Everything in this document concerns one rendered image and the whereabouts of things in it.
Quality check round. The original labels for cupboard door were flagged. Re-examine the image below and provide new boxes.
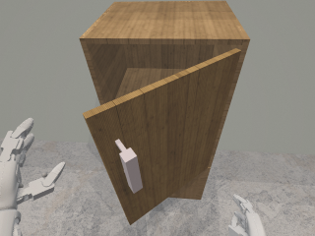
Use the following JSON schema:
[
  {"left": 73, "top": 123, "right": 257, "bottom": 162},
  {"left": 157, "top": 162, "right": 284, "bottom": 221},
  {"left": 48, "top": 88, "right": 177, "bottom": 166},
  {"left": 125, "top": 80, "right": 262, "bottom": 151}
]
[{"left": 83, "top": 48, "right": 241, "bottom": 225}]

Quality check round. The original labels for handle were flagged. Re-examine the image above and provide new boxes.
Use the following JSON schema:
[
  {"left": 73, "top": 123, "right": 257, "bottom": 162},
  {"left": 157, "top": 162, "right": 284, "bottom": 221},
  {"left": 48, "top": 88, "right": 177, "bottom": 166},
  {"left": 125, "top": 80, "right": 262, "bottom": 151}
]
[{"left": 115, "top": 139, "right": 143, "bottom": 194}]

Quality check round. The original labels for robot left forearm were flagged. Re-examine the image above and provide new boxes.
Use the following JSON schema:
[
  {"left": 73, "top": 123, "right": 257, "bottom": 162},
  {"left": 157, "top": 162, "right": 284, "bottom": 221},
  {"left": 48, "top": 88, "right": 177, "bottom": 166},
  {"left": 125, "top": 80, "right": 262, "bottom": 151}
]
[{"left": 0, "top": 208, "right": 23, "bottom": 236}]

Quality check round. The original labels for left robot hand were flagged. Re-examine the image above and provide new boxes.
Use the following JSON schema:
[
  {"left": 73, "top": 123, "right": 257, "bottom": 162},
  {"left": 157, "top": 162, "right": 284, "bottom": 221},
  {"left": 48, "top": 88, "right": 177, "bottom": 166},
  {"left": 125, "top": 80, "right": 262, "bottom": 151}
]
[{"left": 0, "top": 118, "right": 66, "bottom": 210}]

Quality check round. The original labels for right robot hand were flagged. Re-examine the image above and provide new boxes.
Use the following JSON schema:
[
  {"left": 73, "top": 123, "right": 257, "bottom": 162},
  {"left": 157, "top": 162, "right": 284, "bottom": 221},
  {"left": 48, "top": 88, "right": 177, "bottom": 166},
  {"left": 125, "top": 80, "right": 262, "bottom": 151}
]
[{"left": 228, "top": 194, "right": 267, "bottom": 236}]

